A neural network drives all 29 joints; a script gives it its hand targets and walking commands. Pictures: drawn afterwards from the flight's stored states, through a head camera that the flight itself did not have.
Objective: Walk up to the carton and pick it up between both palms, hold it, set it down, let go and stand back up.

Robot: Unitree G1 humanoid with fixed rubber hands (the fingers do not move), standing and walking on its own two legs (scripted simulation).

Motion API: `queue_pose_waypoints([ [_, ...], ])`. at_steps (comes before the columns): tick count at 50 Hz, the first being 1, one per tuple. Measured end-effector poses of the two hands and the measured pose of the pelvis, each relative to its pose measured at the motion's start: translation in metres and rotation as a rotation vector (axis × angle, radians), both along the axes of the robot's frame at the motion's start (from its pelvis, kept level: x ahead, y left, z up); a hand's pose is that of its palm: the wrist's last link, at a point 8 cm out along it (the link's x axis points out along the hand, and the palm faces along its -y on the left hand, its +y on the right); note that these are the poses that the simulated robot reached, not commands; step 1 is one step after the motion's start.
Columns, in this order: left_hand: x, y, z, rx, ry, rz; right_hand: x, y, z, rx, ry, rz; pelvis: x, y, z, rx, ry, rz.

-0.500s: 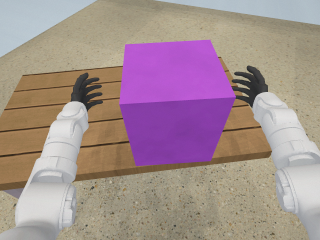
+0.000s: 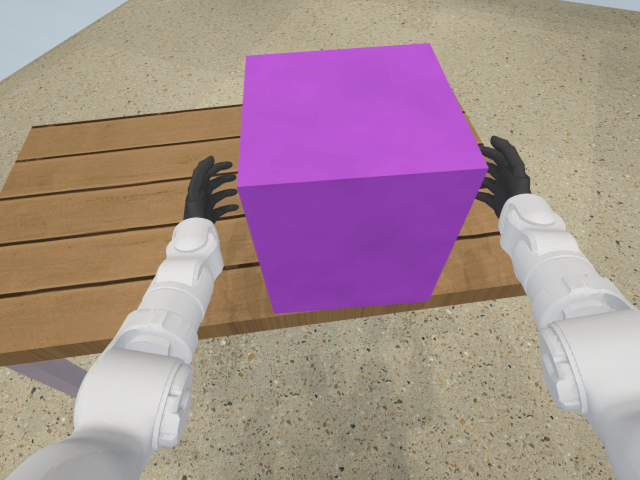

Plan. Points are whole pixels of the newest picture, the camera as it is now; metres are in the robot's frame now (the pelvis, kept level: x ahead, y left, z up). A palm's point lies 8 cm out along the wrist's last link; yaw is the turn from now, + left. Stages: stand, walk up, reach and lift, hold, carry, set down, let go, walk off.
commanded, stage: reach and lift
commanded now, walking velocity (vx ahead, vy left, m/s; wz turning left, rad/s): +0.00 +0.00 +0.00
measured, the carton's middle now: (345, 189) +0.49 +0.00 +0.07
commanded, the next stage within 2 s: none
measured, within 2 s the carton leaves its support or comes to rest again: neither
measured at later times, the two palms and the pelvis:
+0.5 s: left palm (221, 211) +0.44 +0.16 +0.08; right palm (482, 186) +0.46 -0.18 +0.10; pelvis +0.00 -0.01 +0.00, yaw +1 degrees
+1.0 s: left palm (218, 201) +0.44 +0.16 +0.10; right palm (479, 185) +0.46 -0.17 +0.11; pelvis +0.00 -0.01 +0.00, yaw +2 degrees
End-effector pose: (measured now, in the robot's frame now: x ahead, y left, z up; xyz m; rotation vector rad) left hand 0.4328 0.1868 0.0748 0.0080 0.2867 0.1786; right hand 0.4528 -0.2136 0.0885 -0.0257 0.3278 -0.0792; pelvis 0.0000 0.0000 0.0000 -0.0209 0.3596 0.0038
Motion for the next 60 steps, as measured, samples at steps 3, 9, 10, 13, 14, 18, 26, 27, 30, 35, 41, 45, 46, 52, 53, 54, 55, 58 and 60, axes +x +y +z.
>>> queue_pose_waypoints([
  [3, 0.000, -0.004, 0.008, 0.005, -0.017, -0.004, 0.002, 0.001, 0.001, 0.009, -0.023, 0.000, 0.000, 0.001, 0.000, -0.003, 0.005, -0.004],
  [9, 0.004, -0.013, 0.029, 0.004, -0.029, -0.022, 0.002, 0.005, 0.011, 0.005, -0.021, 0.001, -0.002, -0.002, 0.001, 0.001, -0.025, 0.002],
  [10, 0.004, -0.014, 0.031, 0.001, -0.031, -0.021, 0.002, 0.006, 0.013, 0.002, -0.019, 0.003, -0.003, -0.002, 0.001, 0.001, -0.032, 0.003],
  [13, 0.006, -0.017, 0.033, -0.006, -0.022, -0.020, 0.002, 0.010, 0.019, -0.007, -0.015, 0.006, -0.005, -0.006, 0.001, 0.002, -0.049, 0.007],
  [14, 0.006, -0.017, 0.032, -0.009, -0.016, -0.018, 0.002, 0.012, 0.020, -0.010, -0.015, 0.007, -0.005, -0.006, 0.001, 0.003, -0.052, 0.009],
  [18, 0.006, -0.021, 0.023, -0.018, -0.009, -0.011, 0.003, 0.020, 0.024, -0.013, -0.028, 0.010, -0.006, -0.009, 0.000, 0.003, -0.053, 0.014],
  [26, 0.003, -0.028, 0.008, -0.010, -0.003, 0.000, 0.005, 0.041, 0.011, 0.006, -0.010, 0.016, -0.003, -0.007, 0.001, 0.001, -0.048, 0.017],
  [27, 0.003, -0.028, 0.009, -0.009, -0.007, 0.005, 0.005, 0.042, 0.010, 0.015, -0.011, 0.013, -0.003, -0.007, 0.001, 0.001, -0.047, 0.018],
  [30, 0.002, -0.028, 0.013, 0.003, -0.028, 0.006, 0.005, 0.042, 0.011, 0.013, -0.034, 0.000, -0.002, -0.005, 0.002, 0.000, -0.045, 0.018],
  [35, 0.000, -0.030, 0.019, 0.021, -0.020, 0.007, 0.002, 0.042, 0.013, 0.009, -0.034, -0.017, 0.000, -0.004, 0.004, 0.000, -0.067, 0.021],
  [41, -0.001, -0.029, 0.021, 0.010, -0.012, 0.012, 0.000, 0.042, 0.012, -0.002, -0.011, -0.016, 0.000, -0.006, 0.005, 0.004, -0.092, 0.022],
  [45, 0.001, -0.028, 0.023, 0.003, -0.021, 0.025, 0.002, 0.043, 0.016, -0.009, -0.013, -0.011, 0.000, -0.008, 0.004, 0.003, -0.082, 0.025],
  [46, 0.002, -0.028, 0.024, 0.004, -0.025, 0.025, 0.003, 0.043, 0.017, -0.007, -0.014, -0.009, 0.001, -0.008, 0.004, 0.002, -0.078, 0.026],
  [52, 0.005, -0.027, 0.026, 0.008, -0.023, 0.019, 0.004, 0.044, 0.018, 0.002, -0.005, -0.022, -0.001, -0.008, 0.003, 0.001, -0.089, 0.030],
  [53, 0.005, -0.027, 0.026, 0.003, -0.025, 0.019, 0.004, 0.044, 0.017, 0.002, -0.007, -0.023, -0.001, -0.008, 0.003, 0.001, -0.087, 0.030],
  [54, 0.005, -0.027, 0.025, 0.001, -0.029, 0.018, 0.004, 0.044, 0.017, 0.002, -0.010, -0.023, -0.001, -0.008, 0.003, 0.001, -0.083, 0.031],
  [55, 0.005, -0.027, 0.025, 0.001, -0.033, 0.016, 0.004, 0.044, 0.017, 0.002, -0.014, -0.023, 0.000, -0.008, 0.003, 0.001, -0.079, 0.032],
  [58, 0.003, -0.027, 0.024, 0.002, -0.044, 0.011, 0.002, 0.045, 0.016, 0.001, -0.026, -0.020, 0.001, -0.007, 0.003, 0.001, -0.072, 0.034],
  [60, 0.002, -0.027, 0.022, 0.003, -0.049, 0.007, 0.000, 0.045, 0.015, 0.001, -0.029, -0.016, 0.001, -0.007, 0.004, 0.001, -0.078, 0.035],
])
